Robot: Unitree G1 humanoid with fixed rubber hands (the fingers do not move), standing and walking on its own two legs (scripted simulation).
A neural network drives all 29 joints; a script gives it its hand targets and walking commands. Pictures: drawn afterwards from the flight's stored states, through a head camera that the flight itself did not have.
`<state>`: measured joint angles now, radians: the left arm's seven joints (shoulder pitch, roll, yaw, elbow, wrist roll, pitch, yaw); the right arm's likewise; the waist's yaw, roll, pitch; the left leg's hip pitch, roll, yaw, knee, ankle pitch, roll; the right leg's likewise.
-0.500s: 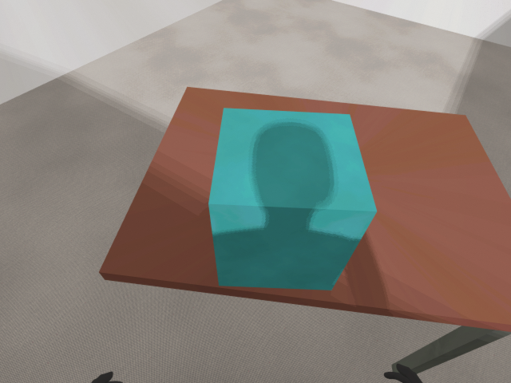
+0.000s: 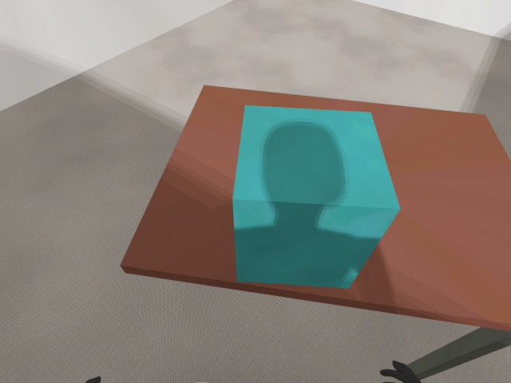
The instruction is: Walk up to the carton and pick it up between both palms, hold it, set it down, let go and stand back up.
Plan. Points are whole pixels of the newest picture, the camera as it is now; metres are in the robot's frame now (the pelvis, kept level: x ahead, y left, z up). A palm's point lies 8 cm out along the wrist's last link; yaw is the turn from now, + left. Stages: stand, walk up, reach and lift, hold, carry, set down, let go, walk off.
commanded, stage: walk up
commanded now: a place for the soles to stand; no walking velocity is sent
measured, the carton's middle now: (299, 201) +0.39 -0.07 +0.04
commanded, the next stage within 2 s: reach and lift in 0.58 s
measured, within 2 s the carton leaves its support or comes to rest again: neither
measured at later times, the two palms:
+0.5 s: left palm out of the picture +0.08 +0.27 -0.10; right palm out of the picture +0.11 -0.27 -0.11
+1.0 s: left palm (147, 327) +0.21 +0.18 -0.06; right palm (446, 382) +0.14 -0.29 -0.08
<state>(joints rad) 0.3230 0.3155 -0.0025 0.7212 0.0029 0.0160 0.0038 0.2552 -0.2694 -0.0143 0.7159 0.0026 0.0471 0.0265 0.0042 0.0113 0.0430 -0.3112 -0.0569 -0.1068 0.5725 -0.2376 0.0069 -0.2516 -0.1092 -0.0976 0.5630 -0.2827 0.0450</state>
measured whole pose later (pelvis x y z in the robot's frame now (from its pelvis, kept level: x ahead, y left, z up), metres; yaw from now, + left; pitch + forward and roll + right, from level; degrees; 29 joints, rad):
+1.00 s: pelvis +0.01 -0.04 +0.01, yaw -6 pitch -6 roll +0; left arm 0.10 0.20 0.07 0.53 0.02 0.28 0.02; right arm 0.13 -0.22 -0.02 0.83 -0.03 -0.17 0.04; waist 0.01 -0.02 0.08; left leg -0.11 0.05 -0.03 0.43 -0.23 -0.05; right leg -0.11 0.00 -0.01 0.47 -0.26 -0.01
